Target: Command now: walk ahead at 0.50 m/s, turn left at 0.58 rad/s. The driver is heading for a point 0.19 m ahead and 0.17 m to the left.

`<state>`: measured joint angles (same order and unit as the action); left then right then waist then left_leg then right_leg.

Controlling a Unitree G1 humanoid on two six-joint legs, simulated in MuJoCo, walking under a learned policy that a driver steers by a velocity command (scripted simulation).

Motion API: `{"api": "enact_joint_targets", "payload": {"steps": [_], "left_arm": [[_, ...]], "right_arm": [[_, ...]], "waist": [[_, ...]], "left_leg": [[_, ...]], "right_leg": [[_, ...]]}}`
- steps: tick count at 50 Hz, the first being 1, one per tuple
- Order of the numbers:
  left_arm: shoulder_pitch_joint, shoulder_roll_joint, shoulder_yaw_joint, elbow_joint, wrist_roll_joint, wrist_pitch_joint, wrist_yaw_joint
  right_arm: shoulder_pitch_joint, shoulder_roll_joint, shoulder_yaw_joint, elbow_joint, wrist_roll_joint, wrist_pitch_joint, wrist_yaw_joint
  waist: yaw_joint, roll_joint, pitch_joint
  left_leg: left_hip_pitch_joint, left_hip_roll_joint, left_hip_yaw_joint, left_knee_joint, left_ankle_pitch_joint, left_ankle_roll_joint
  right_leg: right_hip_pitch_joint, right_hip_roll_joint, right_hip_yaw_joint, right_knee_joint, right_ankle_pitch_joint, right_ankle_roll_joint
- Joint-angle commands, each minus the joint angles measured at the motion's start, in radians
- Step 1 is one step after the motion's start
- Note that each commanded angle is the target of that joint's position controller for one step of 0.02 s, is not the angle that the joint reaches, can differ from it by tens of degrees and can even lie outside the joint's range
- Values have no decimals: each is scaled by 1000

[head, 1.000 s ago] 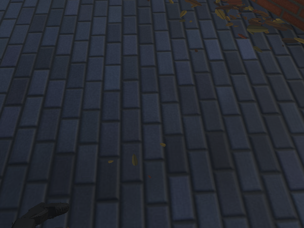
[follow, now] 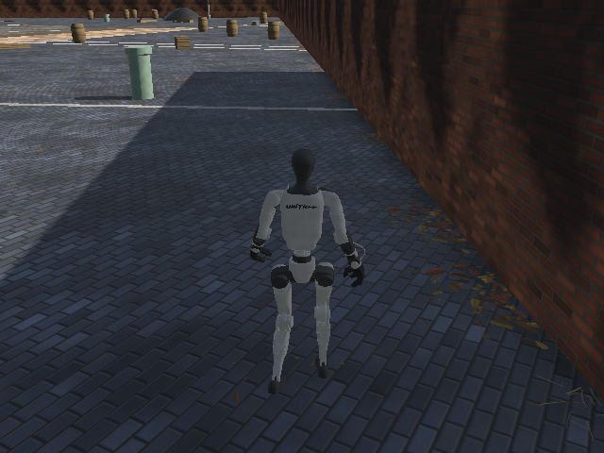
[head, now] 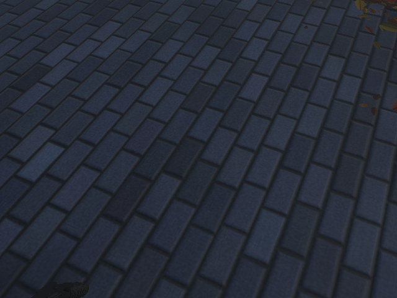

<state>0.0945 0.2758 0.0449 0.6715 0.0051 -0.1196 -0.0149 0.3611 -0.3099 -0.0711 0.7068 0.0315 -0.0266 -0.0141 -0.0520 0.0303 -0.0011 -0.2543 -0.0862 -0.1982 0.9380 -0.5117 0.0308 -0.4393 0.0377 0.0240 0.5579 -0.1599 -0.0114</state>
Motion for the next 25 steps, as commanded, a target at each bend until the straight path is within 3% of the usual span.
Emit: {"api": "enact_joint_targets", "payload": {"steps": [1, 2, 3, 6, 10, 14, 16, 17, 18, 19, 20, 21, 22, 24, 25], "left_arm": [[203, 142, 53, -13, -4, 11, 9], [161, 117, 41, -11, 7, 15, 8], [135, 96, 33, -3, 14, 16, 9], [121, 101, 33, 34, 11, 8, 5], [97, 154, 45, 75, -9, 29, 14], [139, 173, 45, 122, -23, 49, 18], [129, 182, 46, 134, -35, 55, 18], [120, 177, 44, 139, -40, 58, 18], [151, 153, 35, 151, -34, 54, 17], [166, 110, 17, 137, -1, 45, 15], [283, 36, -17, 148, 17, 44, 7], [252, 88, -6, 163, 2, 65, 4], [200, 124, 5, 149, -14, 81, 5], [161, 125, 12, 155, -6, 114, 25], [171, 120, 13, 161, -4, 128, 32]], "right_arm": [[-46, -143, -23, -107, -1, -15, -2], [-95, -126, -23, -118, -15, -13, -2], [-108, -109, -26, -127, -19, -11, 1], [-78, -44, -13, -122, -18, 1, 2], [-136, 0, 11, -131, -30, 4, 11], [-229, -21, 8, -149, -29, -3, 28], [-229, -38, 0, -153, -34, -6, 32], [-196, -46, -7, -140, -38, -7, 30], [-163, -79, -19, -131, -45, -8, 21], [-102, -150, -32, -134, -62, -6, 8], [-114, -130, -14, -141, -79, 3, 3], [-103, -33, 10, -125, -59, 8, 12], [-136, -24, 17, -116, -48, 7, 21], [-225, -61, 7, -111, -43, 9, 25], [-265, -77, 1, -109, -47, 12, 22]], "waist": [[134, -143, -72], [119, -104, -8], [94, -115, 22], [50, -142, -2], [54, -137, -62], [88, -133, -71], [69, -131, -66], [46, -119, -77], [34, -88, -99], [23, 15, -194], [68, 192, -300], [34, 158, -325], [35, 123, -240], [60, 66, -137], [83, 88, -116]], "left_leg": [[-565, 105, 50, 372, 85, -24], [-522, 123, 52, 333, 139, -30], [-476, 138, 50, 291, 161, -36], [-380, 126, 100, 160, 140, -60], [-271, 126, 151, -122, 336, -70], [-174, 103, 174, -309, 446, -44], [-122, 93, 178, -403, 451, -12], [-44, 77, 194, -486, 515, 10], [66, 87, 177, -544, 650, 41], [259, 245, 30, -479, 1083, 100], [438, 457, -193, -444, 1297, 289], [387, 454, -229, -480, 1139, 313], [326, 403, -185, -509, 992, 275], [168, 353, -126, -567, 780, 213], [77, 328, -93, -593, 711, 195]], "right_leg": [[551, -389, 544, -274, -350, -176], [437, -339, 424, -285, -142, -166], [365, -303, 329, -290, 61, -162], [303, -267, 150, -280, 538, -184], [299, -250, 26, -286, 660, -191], [337, -253, 9, -251, 585, -169], [352, -259, 23, -190, 543, -150], [341, -240, 18, -137, 511, -128], [309, -195, 0, -57, 475, -90], [203, -136, -47, 102, 248, -32], [21, -63, -39, 305, -341, 37], [1, -83, 39, 379, -542, 63], [-39, -97, 47, 412, -547, 73], [-31, -115, 39, 354, -461, 91], [35, -117, 33, 306, -405, 100]]}}
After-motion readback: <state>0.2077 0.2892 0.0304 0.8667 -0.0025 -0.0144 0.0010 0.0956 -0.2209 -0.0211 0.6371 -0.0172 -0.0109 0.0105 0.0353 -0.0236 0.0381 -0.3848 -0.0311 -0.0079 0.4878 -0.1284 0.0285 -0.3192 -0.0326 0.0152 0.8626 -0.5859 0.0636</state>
